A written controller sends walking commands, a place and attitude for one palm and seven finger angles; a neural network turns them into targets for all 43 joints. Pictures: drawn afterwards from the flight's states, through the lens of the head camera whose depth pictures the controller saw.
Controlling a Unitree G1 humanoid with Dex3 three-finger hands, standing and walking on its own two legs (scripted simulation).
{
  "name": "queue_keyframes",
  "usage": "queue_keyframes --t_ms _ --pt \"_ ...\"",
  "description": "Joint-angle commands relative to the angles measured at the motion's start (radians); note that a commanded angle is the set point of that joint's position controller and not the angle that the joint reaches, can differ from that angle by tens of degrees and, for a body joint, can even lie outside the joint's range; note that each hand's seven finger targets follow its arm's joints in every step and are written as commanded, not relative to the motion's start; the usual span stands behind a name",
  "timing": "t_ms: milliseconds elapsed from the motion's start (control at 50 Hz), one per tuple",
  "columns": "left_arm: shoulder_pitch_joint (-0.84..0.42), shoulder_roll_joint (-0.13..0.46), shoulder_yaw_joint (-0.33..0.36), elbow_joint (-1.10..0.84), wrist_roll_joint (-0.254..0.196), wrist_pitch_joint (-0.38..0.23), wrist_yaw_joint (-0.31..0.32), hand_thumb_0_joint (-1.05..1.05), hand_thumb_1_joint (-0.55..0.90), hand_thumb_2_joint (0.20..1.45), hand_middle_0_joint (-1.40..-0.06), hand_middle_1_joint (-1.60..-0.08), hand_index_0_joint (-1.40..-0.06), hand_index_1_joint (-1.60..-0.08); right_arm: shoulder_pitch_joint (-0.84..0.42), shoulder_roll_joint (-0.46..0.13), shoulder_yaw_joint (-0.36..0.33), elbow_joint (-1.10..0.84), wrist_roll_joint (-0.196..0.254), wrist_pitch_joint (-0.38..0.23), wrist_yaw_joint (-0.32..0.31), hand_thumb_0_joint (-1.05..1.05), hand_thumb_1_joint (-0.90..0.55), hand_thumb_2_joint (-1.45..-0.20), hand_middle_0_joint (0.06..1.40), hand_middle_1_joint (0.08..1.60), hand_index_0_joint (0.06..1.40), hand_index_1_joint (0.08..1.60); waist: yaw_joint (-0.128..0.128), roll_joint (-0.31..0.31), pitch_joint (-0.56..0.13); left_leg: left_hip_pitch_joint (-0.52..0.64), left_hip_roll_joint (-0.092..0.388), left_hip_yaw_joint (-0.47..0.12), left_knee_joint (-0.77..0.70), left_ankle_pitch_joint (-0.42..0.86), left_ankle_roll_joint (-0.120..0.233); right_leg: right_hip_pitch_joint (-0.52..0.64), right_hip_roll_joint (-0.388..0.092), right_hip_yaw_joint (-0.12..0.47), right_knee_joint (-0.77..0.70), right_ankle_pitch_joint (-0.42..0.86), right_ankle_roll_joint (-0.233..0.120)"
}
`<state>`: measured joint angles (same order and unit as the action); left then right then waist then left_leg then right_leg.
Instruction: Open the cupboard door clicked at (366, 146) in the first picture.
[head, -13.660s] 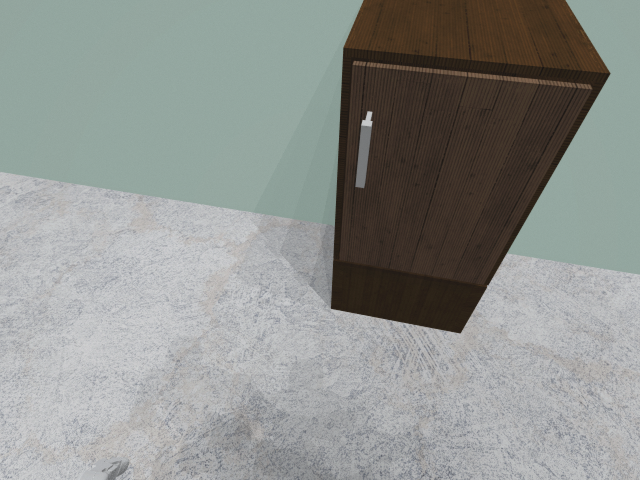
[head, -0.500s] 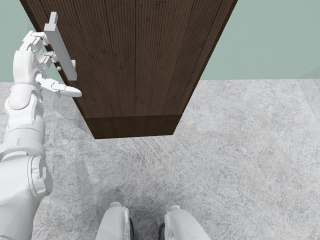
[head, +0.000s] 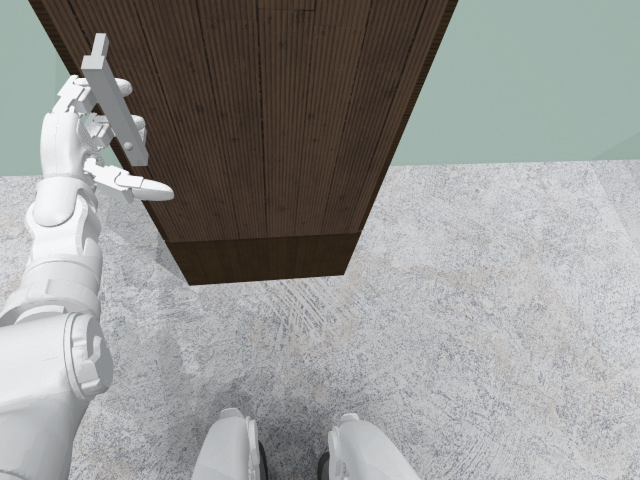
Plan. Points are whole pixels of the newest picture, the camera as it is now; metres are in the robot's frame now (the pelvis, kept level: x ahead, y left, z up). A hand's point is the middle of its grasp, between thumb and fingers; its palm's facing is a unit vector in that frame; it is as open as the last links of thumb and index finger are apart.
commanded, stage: slide the fingers in behind the handle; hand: left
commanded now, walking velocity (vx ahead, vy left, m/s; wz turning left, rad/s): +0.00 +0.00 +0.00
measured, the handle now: (122, 106) +0.56 +0.21 +0.07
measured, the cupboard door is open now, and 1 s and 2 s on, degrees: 0 0 34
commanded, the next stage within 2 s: close the thumb around the handle in 0.18 s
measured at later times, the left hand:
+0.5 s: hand (128, 141) +0.52 +0.19 +0.06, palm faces +0.04 -1.00 -0.02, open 12.6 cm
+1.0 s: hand (138, 144) +0.51 +0.18 +0.07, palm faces +0.03 -1.00 -0.01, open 5.6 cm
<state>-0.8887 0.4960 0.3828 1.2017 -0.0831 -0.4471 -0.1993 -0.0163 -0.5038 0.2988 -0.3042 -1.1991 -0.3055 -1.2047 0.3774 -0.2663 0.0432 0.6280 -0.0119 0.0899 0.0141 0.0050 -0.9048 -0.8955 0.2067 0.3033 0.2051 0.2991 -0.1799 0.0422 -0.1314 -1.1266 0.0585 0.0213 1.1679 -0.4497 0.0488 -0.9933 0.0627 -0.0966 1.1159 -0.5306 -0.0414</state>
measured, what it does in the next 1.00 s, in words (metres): stands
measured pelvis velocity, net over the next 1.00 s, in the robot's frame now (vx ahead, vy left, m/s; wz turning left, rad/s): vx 0.00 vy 0.01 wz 0.00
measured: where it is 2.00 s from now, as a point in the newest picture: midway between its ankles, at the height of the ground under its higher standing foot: outside the picture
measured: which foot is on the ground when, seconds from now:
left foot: down 0.00-1.00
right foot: down 0.00-1.00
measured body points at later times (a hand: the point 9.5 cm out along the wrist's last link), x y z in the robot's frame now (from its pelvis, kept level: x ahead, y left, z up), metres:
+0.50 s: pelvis +0.00 +0.00 +0.00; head +0.14 +0.03 +0.43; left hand +0.51 +0.25 +0.07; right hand +0.00 -0.26 -0.11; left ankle +0.05 +0.09 -0.64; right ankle +0.00 -0.10 -0.64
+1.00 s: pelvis +0.00 +0.01 +0.00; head +0.13 +0.03 +0.43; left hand +0.50 +0.24 +0.07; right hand +0.01 -0.26 -0.11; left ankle +0.05 +0.09 -0.64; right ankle +0.00 -0.10 -0.64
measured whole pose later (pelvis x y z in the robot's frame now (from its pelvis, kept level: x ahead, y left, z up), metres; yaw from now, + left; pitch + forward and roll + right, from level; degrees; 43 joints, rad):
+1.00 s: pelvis +0.00 +0.01 +0.00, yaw +0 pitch +23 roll -4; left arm -0.89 0.45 0.37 1.19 -0.08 -0.47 -0.18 0.01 0.72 0.83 -0.39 -1.34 -0.38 -1.34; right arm 0.37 -0.27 0.04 0.63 -0.02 0.09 0.02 0.00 -0.90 -0.90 0.21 0.30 0.21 0.30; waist -0.18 0.04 -0.14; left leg -1.13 0.05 0.03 1.17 -0.45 0.05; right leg -0.99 0.06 -0.09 1.11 -0.53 -0.03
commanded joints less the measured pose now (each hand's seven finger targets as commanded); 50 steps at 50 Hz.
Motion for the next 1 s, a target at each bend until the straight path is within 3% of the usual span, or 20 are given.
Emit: queue_keyframes --t_ms 0,20,100,120,260,380,440,480,540,580,600,660,700,720,760,780,820,840,900,980 --pt "-0.484 0.23 0.0 -0.238 -0.02 -0.084 -0.009 0.0 -0.5 0.3 -0.3 -1.2 -0.3 -1.2 0.159 -0.185 -0.074 -0.04 0.001 -0.023 -0.012 0.0 -0.9 -0.9 0.2 0.3 0.2 0.3 -0.025 0.124 -0.474 0.496 -0.02 -0.103 -0.094 0.274 -0.006 0.035 0.012 0.083 -0.157 0.263 0.02" --pt "-0.464 0.237 0.013 -0.233 -0.024 -0.089 -0.012 0.0 -0.5 0.3 -0.3 -1.2 -0.3 -1.2 0.168 -0.187 -0.075 -0.038 0.0 -0.025 -0.011 0.0 -0.9 -0.9 0.2 0.3 0.2 0.3 -0.012 0.126 -0.49 0.518 -0.019 -0.109 -0.091 0.301 -0.007 0.033 0.014 0.079 -0.148 0.276 0.015" --pt "-0.454 0.226 -0.006 -0.179 -0.02 -0.057 -0.021 0.0 -0.5 0.3 -0.3 -1.2 -0.3 -1.2 0.169 -0.19 -0.073 -0.035 0.004 -0.021 -0.011 0.0 -0.9 -0.9 0.2 0.3 0.2 0.3 -0.022 0.104 -0.45 0.473 -0.021 -0.104 -0.092 0.275 -0.005 0.032 0.013 0.079 -0.156 0.265 0.021" --pt "-0.46 0.247 0.022 -0.199 -0.027 -0.059 -0.018 0.0 -0.5 0.3 -0.3 -1.2 -0.3 -1.2 0.173 -0.192 -0.074 -0.037 0.001 -0.024 -0.013 0.0 -0.9 -0.9 0.2 0.3 0.2 0.3 -0.015 0.12 -0.47 0.492 -0.02 -0.105 -0.089 0.298 -0.003 0.034 0.012 0.077 -0.15 0.28 0.018" --pt "-0.461 0.269 0.034 -0.207 -0.016 -0.062 -0.006 0.0 -0.5 0.3 -0.3 -1.2 -0.3 -1.2 0.174 -0.192 -0.072 -0.037 -0.001 -0.024 -0.012 0.0 -0.9 -0.9 0.2 0.3 0.2 0.3 -0.01 0.117 -0.493 0.493 -0.018 -0.108 -0.084 0.309 -0.006 0.035 0.014 0.075 -0.144 0.281 0.019" --pt "-0.455 0.226 -0.001 -0.213 -0.012 -0.059 -0.008 0.0 -0.164 0.444 -0.324 -1.236 -0.324 -1.236 0.176 -0.19 -0.075 -0.034 -0.001 -0.017 -0.008 0.0 -0.9 -0.9 0.2 0.3 0.2 0.3 -0.017 0.141 -0.482 0.539 -0.014 -0.116 -0.093 0.342 -0.013 0.004 0.014 0.063 -0.144 0.293 0.017" --pt "-0.456 0.244 0.024 -0.232 -0.021 -0.062 -0.005 0.0 0.004 0.516 -0.336 -1.254 -0.336 -1.254 0.182 -0.195 -0.079 -0.031 -0.003 -0.017 -0.009 0.0 -0.9 -0.9 0.2 0.3 0.2 0.3 -0.012 0.127 -0.508 0.556 -0.012 -0.119 -0.092 0.364 -0.012 0.013 0.016 0.062 -0.142 0.308 0.016" --pt "-0.466 0.215 -0.002 -0.228 -0.02 -0.062 -0.004 0.0 0.116 0.564 -0.344 -1.266 -0.344 -1.266 0.178 -0.19 -0.078 -0.029 -0.003 -0.015 -0.007 0.0 -0.9 -0.9 0.2 0.3 0.2 0.3 -0.02 0.13 -0.48 0.555 -0.012 -0.12 -0.097 0.351 -0.014 -0.002 0.015 0.059 -0.147 0.293 0.017" --pt "-0.443 0.237 0.027 -0.253 -0.017 -0.076 0.004 0.0 0.284 0.636 -0.356 -1.284 -0.356 -1.284 0.183 -0.191 -0.081 -0.032 -0.006 -0.016 -0.006 0.0 -0.9 -0.9 0.2 0.3 0.2 0.3 0.002 0.146 -0.532 0.589 -0.013 -0.122 -0.095 0.399 -0.016 0.016 0.015 0.058 -0.136 0.324 0.013" --pt "-0.439 0.185 -0.01 -0.244 -0.018 -0.075 0.006 0.0 0.396 0.684 -0.364 -1.296 -0.364 -1.296 0.175 -0.185 -0.081 -0.032 -0.007 -0.014 -0.002 0.0 -0.9 -0.9 0.2 0.3 0.2 0.3 -0.01 0.139 -0.503 0.587 -0.012 -0.122 -0.098 0.387 -0.017 0.0 0.016 0.054 -0.142 0.313 0.016" --pt "-0.421 0.218 0.017 -0.229 -0.017 -0.072 0.01 0.0 0.452 0.708 -0.368 -1.302 -0.368 -1.302 0.178 -0.19 -0.082 -0.03 -0.007 -0.012 -0.002 0.0 -0.9 -0.9 0.2 0.3 0.2 0.3 -0.002 0.122 -0.49 0.568 -0.013 -0.119 -0.101 0.372 -0.017 0.016 0.016 0.056 -0.146 0.308 0.016" --pt "-0.411 0.183 -0.009 -0.237 -0.017 -0.074 0.011 0.0 0.62 0.78 -0.38 -1.32 -0.38 -1.32 0.17 -0.185 -0.081 -0.039 -0.003 -0.009 0.0 0.0 -0.9 -0.9 0.2 0.3 0.2 0.3 -0.005 0.122 -0.488 0.567 -0.017 -0.115 -0.102 0.375 -0.015 0.018 0.017 0.059 -0.148 0.318 0.016" --pt "-0.418 0.207 0.004 -0.214 -0.014 -0.07 0.017 0.0 0.732 0.828 -0.388 -1.332 -0.388 -1.332 0.173 -0.188 -0.08 -0.037 -0.003 -0.005 -0.003 0.0 -0.9 -0.9 0.2 0.3 0.2 0.3 -0.011 0.089 -0.448 0.535 -0.016 -0.117 -0.108 0.345 -0.014 0.022 0.018 0.057 -0.151 0.3 0.017" --pt "-0.46 0.193 -0.008 -0.24 -0.016 -0.081 0.017 0.0 0.788 0.852 -0.392 -1.338 -0.392 -1.338 0.173 -0.187 -0.08 -0.034 -0.006 -0.009 -0.004 0.0 -0.9 -0.9 0.2 0.3 0.2 0.3 -0.021 0.115 -0.459 0.557 -0.016 -0.121 -0.102 0.358 -0.011 0.002 0.016 0.059 -0.148 0.302 0.016" --pt "-0.447 0.201 0.0 -0.248 -0.012 -0.092 0.019 0.0 0.9 0.9 -0.4 -1.35 -0.4 -1.35 0.167 -0.187 -0.083 -0.033 -0.005 -0.01 -0.003 0.0 -0.9 -0.9 0.2 0.3 0.2 0.3 -0.005 0.138 -0.494 0.589 -0.013 -0.126 -0.102 0.369 -0.02 -0.007 0.016 0.057 -0.142 0.295 0.013" --pt "-0.464 0.18 -0.015 -0.251 -0.014 -0.095 0.02 0.0 0.9 0.9 -0.4 -1.35 -0.4 -1.35 0.168 -0.185 -0.082 -0.031 -0.007 -0.012 -0.003 0.0 -0.9 -0.9 0.2 0.3 0.2 0.3 -0.017 0.126 -0.491 0.587 -0.014 -0.127 -0.101 0.369 -0.018 -0.005 0.015 0.056 -0.143 0.297 0.015" --pt "-0.437 0.216 0.02 -0.243 -0.017 -0.1 0.02 0.0 0.9 0.9 -0.4 -1.35 -0.4 -1.35 0.175 -0.189 -0.083 -0.029 -0.008 -0.013 -0.003 0.0 -0.9 -0.9 0.2 0.3 0.2 0.3 -0.003 0.117 -0.5 0.577 -0.017 -0.122 -0.099 0.377 -0.016 0.022 0.017 0.059 -0.14 0.313 0.013" --pt "-0.425 0.193 -0.003 -0.235 -0.013 -0.095 0.016 0.0 0.9 0.9 -0.4 -1.35 -0.4 -1.35 0.167 -0.185 -0.082 -0.034 -0.005 -0.012 -0.002 0.0 -0.9 -0.9 0.2 0.3 0.2 0.3 -0.004 0.126 -0.504 0.577 -0.017 -0.12 -0.099 0.386 -0.017 0.019 0.015 0.059 -0.138 0.324 0.015" --pt "-0.422 0.223 0.026 -0.22 -0.018 -0.082 0.024 0.0 0.9 0.9 -0.4 -1.35 -0.4 -1.35 0.162 -0.188 -0.08 -0.04 -0.003 -0.006 -0.005 0.0 -0.9 -0.9 0.2 0.3 0.2 0.3 0.001 0.108 -0.473 0.542 -0.018 -0.116 -0.106 0.344 -0.016 0.027 0.015 0.06 -0.146 0.297 0.017" --pt "-0.455 0.243 0.027 -0.204 -0.003 -0.076 0.037 0.0 0.9 0.9 -0.4 -1.35 -0.4 -1.35 0.159 -0.188 -0.074 -0.044 -0.004 -0.008 -0.01 0.0 -0.9 -0.9 0.2 0.3 0.2 0.3 -0.018 0.08 -0.449 0.482 -0.021 -0.106 -0.096 0.298 -0.006 0.036 0.012 0.072 -0.149 0.28 0.024"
